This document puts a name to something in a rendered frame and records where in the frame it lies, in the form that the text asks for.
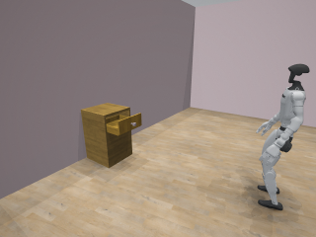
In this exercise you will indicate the cabinet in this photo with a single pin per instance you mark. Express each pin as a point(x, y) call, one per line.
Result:
point(103, 147)

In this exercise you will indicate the right robot forearm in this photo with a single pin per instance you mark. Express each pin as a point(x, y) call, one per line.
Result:
point(274, 120)

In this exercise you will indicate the left robot foot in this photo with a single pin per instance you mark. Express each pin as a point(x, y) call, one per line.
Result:
point(268, 203)

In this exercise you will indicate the left robot forearm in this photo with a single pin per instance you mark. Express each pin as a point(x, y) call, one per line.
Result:
point(290, 130)

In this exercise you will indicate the left robot upper arm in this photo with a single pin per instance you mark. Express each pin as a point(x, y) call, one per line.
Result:
point(297, 98)

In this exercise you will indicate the robot left hand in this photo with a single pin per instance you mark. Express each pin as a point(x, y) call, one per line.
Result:
point(273, 151)

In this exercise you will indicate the robot right hand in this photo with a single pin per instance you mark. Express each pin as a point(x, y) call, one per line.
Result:
point(267, 127)

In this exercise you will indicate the drawer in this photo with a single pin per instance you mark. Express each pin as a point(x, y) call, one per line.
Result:
point(120, 124)

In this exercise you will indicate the robot left thigh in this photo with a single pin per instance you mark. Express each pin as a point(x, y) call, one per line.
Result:
point(268, 168)

